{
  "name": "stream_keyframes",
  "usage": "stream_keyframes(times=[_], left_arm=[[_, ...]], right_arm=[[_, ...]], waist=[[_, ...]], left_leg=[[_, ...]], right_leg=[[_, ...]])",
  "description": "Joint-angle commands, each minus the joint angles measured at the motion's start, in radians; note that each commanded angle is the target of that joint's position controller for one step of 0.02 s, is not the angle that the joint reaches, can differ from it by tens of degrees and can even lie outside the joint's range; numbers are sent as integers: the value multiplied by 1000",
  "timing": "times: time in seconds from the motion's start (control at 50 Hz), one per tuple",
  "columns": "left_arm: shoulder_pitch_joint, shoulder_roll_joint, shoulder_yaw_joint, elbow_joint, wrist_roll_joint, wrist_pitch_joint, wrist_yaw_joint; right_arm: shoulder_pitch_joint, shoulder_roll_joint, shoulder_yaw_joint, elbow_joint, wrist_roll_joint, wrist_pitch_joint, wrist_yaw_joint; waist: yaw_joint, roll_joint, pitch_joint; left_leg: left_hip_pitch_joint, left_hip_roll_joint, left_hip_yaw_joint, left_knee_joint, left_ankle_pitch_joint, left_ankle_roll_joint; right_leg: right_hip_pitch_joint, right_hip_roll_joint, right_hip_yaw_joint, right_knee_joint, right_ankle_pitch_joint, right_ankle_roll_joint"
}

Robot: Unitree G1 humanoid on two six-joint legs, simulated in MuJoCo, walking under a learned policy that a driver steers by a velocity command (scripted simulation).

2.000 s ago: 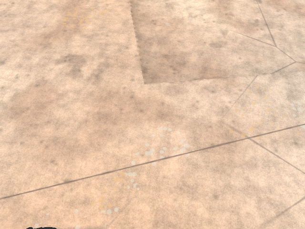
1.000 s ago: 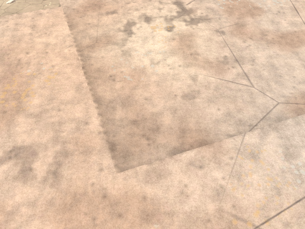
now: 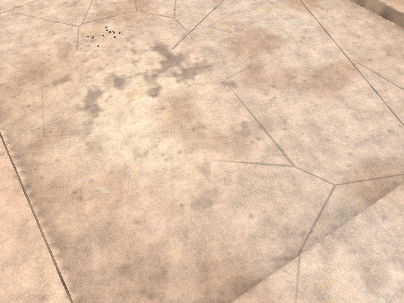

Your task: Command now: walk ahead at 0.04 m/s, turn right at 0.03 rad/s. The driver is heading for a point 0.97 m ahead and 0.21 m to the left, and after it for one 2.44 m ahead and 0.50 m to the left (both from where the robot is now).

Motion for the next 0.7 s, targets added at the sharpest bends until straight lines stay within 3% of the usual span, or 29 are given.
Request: stream_keyframes(times=[0.02,0.1,0.12,0.16,0.2,0.24,0.26,0.3,0.32,0.34,0.36,0.38,0.4,0.44,0.46,0.5,0.58,0.64,0.7], left_arm=[[-14,96,18,-30,4,-34,6],[24,94,17,2,-11,-63,5],[56,96,19,18,-15,-62,6],[76,126,29,25,-24,-55,9],[115,154,38,26,-32,-62,10],[122,183,49,36,-43,-81,10],[111,173,48,38,-45,-88,9],[41,153,44,26,-48,-91,2],[-19,134,39,2,-47,-94,1],[-49,80,25,-35,-43,-109,0],[-50,75,24,-51,-36,-129,2],[-48,110,36,-49,-56,-143,-5],[-45,104,35,-41,-67,-149,-13],[-77,102,42,-39,-57,-149,-22],[-84,93,44,-42,-50,-145,-27],[-115,62,38,-54,-44,-132,-36],[-266,23,15,-104,-42,-130,-43],[-342,54,16,-132,-48,-134,-55],[-333,93,26,-140,-53,-139,-65]], right_arm=[[-29,-112,-31,-51,0,-13,-12],[-6,-104,-32,-6,5,-13,-18],[4,-100,-32,8,8,-11,-18],[0,-111,-40,22,21,-9,-18],[-39,-107,-42,14,31,-27,-13],[-60,-97,-43,6,38,-61,0],[-47,-97,-44,10,38,-77,7],[75,-111,-56,64,44,-93,17],[173,-155,-74,103,43,-95,16],[277,-250,-104,135,43,-97,14],[386,-279,-107,153,35,-97,20],[339,-213,-81,146,26,-102,19],[286,-179,-71,127,23,-106,18],[232,-137,-51,113,21,-103,17],[236,-123,-44,118,18,-97,15],[260,-132,-42,131,19,-86,4],[259,-204,-54,134,22,-78,-21],[298,-215,-59,162,37,-82,-24],[290,-211,-66,178,41,-75,-21]], waist=[[-31,-112,9],[-13,-49,-23],[-5,-47,-47],[9,-79,-7],[37,-126,64],[41,-168,125],[26,-171,123],[-43,-147,73],[-88,-87,47],[-109,141,8],[-152,285,-58],[-108,183,-29],[-81,123,-10],[-57,57,22],[-50,80,18],[-49,86,27],[-71,71,62],[-84,81,85],[-43,81,77]], left_leg=[[158,55,-65,-64,-145,1],[152,60,-66,-41,24,23],[154,45,-49,-28,-38,24],[79,1,-3,35,-268,27],[-74,-22,31,137,-312,28],[-180,12,16,192,-243,53],[-172,27,4,168,-238,66],[49,19,8,36,-170,85],[190,42,-58,-20,-158,103],[372,178,-341,-140,-186,187],[553,356,-687,-274,-135,299],[561,385,-678,-255,-93,293],[537,358,-582,-242,-60,263],[466,298,-397,-272,55,209],[432,268,-330,-291,103,191],[390,238,-251,-325,163,189],[278,210,-154,-377,135,180],[244,227,-137,-406,88,180],[340,272,-126,-355,179,158]], right_leg=[[-170,-41,65,-236,-191,-57],[-61,-24,39,-180,38,-34],[-39,-18,33,-182,-20,-43],[-42,-32,69,-210,-234,-93],[4,-133,218,-296,-376,-169],[65,-245,355,-331,-312,-238],[82,-256,355,-312,-217,-242],[12,-196,247,-242,-85,-192],[-75,-119,143,-133,24,-143],[-244,35,-34,177,108,-61],[-445,93,-16,467,-175,-20],[-548,47,58,612,-227,-40],[-577,5,64,651,-154,-66],[-569,-64,36,569,2,-87],[-524,-78,17,516,48,-83],[-484,-78,-21,399,97,-57],[-376,-41,-63,82,265,-24],[-278,-14,-72,-25,361,-32],[-257,-19,-40,-58,334,-77]])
